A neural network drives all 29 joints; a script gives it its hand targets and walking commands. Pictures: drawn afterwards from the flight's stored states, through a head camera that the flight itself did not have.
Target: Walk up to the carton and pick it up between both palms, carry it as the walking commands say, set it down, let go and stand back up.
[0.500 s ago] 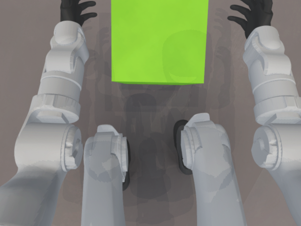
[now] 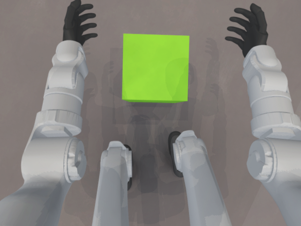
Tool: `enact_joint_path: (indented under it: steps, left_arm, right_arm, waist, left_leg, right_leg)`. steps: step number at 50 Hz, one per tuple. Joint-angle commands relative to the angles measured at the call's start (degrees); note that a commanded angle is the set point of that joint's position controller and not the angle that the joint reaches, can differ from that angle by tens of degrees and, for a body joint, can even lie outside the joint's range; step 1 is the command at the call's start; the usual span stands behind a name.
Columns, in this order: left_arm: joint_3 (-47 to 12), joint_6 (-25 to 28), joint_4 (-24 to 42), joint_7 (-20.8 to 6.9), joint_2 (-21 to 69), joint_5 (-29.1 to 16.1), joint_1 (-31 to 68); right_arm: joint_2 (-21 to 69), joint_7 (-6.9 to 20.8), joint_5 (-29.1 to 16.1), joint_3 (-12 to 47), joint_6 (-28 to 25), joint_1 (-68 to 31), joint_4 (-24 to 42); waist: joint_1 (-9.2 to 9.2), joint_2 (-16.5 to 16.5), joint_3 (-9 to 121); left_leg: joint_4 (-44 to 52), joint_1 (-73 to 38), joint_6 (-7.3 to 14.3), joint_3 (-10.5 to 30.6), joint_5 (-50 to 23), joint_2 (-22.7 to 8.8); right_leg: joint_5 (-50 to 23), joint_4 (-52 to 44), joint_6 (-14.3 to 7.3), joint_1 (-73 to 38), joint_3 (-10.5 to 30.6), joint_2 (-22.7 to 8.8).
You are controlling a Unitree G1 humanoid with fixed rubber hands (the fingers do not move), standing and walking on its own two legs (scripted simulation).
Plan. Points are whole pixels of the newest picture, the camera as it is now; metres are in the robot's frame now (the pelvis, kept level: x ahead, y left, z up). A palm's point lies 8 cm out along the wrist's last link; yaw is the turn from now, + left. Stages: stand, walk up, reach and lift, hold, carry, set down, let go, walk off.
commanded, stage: set down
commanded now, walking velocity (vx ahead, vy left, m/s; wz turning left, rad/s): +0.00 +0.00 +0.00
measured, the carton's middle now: (154, 74) +0.49 -0.05 -0.40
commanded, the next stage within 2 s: let go in 0.56 s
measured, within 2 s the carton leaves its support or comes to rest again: neither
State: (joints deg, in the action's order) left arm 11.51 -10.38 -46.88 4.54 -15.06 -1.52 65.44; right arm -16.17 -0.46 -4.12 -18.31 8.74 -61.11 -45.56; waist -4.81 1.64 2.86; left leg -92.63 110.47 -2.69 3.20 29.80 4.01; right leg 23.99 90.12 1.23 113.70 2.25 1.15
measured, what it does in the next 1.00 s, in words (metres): rises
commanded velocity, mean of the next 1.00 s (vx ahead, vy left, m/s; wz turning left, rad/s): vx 0.00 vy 0.00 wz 0.00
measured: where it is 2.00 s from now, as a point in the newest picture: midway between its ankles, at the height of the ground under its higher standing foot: (151, 168)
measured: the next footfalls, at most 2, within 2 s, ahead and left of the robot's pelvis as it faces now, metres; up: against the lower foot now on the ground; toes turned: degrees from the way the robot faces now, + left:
none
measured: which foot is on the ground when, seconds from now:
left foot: down 0.00-1.00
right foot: down 0.00-1.00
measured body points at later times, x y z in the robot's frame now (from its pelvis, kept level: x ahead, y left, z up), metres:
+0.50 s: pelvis +0.03 +0.00 +0.13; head +0.32 -0.03 +0.47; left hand +0.55 +0.13 +0.02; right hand +0.50 -0.27 +0.02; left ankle +0.08 +0.13 -0.50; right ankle +0.11 -0.12 -0.50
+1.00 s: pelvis +0.07 -0.01 +0.20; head +0.27 -0.02 +0.60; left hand +0.42 +0.18 +0.09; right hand +0.38 -0.27 +0.10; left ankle +0.08 +0.13 -0.50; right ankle +0.11 -0.12 -0.50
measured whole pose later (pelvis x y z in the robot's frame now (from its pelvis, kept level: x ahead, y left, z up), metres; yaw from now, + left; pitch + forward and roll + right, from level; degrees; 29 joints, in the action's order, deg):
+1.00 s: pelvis +0.07 -0.01 +0.20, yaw -1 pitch +29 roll +1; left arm 9.8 -4.4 -30.8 1.3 -7.7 3.7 18.2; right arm -12.7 6.6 1.2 -10.7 3.3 -16.1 -31.1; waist -2.9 0.3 3.4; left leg -42.6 54.0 -2.0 4.9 17.7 1.7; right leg 13.7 42.0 -0.2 57.1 2.0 1.1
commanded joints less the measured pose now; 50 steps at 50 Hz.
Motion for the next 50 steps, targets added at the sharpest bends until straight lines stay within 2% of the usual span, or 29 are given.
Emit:
enact_joint_path:
  steps: [1, 20, 25, 29, 32, 36, 40, 44, 50]
  left_arm:
    - [0.9, 0.8, 7.4, -0.4, -5.0, 0.7, 13.0]
    - [3.6, 3.2, 6.8, -3.6, -2.0, 3.3, 4.8]
    - [5.3, 4.4, 3.9, -4.1, -0.3, 5.8, 2.8]
    - [6.8, 4.7, 4.6, -3.6, 0.6, 8.3, 0.0]
    - [6.4, 4.5, 7.1, -2.5, 1.6, 9.5, -4.8]
    - [4.1, 3.9, 14.9, -0.5, 3.4, 9.1, -15.3]
    - [0.6, 3.9, 24.3, -0.6, 3.4, 7.6, -27.3]
    - [-0.5, 5.3, 26.5, -2.0, 3.2, 6.4, -34.9]
    - [-1.7, 8.2, 19.4, -3.9, 3.4, 4.4, -45.8]
  right_arm:
    - [-7.6, 0.7, 0.5, -1.3, -1.0, -10.8, 6.8]
    - [-4.4, 3.1, 4.3, -3.1, -3.6, -4.1, 6.0]
    - [-2.0, 3.5, 7.1, -4.5, -4.8, -2.6, 3.6]
    - [-2.4, 3.9, 9.2, -5.4, -5.1, 0.3, 4.3]
    - [-2.7, 4.5, 10.4, -4.8, -4.9, 3.8, 7.0]
    - [-3.7, 5.8, 10.6, -2.1, -4.1, 12.4, 12.5]
    - [-3.5, 6.6, 9.8, 0.8, -3.9, 25.8, 18.3]
    - [-2.0, 7.1, 6.3, 4.1, -4.9, 34.0, 22.2]
    - [-0.9, 6.7, 4.7, 8.4, -7.4, 44.7, 18.8]
  waist:
    - [-1.9, 1.8, 61.3]
    - [-1.45, 0.9, 54.7]
    - [-1.23, -0.2, 49.4]
    - [-0.87, -0.1, 51.3]
    - [-0.21, -0.1, 56.1]
    - [0.19, -0.4, 63.5]
    - [-0.83, -1.9, 61.7]
    - [0.27, -2.2, 50.6]
    - [2.03, -2.4, 30.6]
  left_leg:
    - [12.7, -29.5, -0.7, -7.5, -13.1, 2.6]
    - [34.7, -45.3, -0.6, -5.2, -22.4, 1.7]
    - [37.7, -44.4, -0.8, -4.4, -23.3, 1.7]
    - [39.0, -46.4, -1.2, -4.1, -25.9, 1.9]
    - [39.3, -50.3, -1.1, -4.1, -28.8, 1.7]
    - [41.0, -56.8, -0.8, -4.5, -33.5, 1.3]
    - [44.6, -58.4, -0.5, -4.6, -34.4, 1.6]
    - [49.4, -60.9, 0.2, -3.9, -29.9, 1.4]
    - [55.8, -66.3, 0.8, -3.7, -20.8, 0.0]
  right_leg:
    - [-19.4, -10.3, 1.9, -43.6, -7.3, 2.1]
    - [-28.8, -31.1, 2.1, -60.4, -5.2, 1.7]
    - [-29.6, -34.2, 1.8, -61.7, -5.2, 1.4]
    - [-32.8, -35.0, 1.5, -64.9, -5.1, 1.5]
    - [-35.5, -34.9, 1.0, -68.6, -4.9, 1.7]
    - [-40.7, -35.6, 0.3, -77.4, -4.3, 1.6]
    - [-46.7, -38.9, -0.5, -89.1, -2.3, 1.2]
    - [-43.2, -43.8, -0.1, -93.1, -1.2, 0.8]
    - [-28.8, -51.1, -0.1, -92.9, -0.6, 0.1]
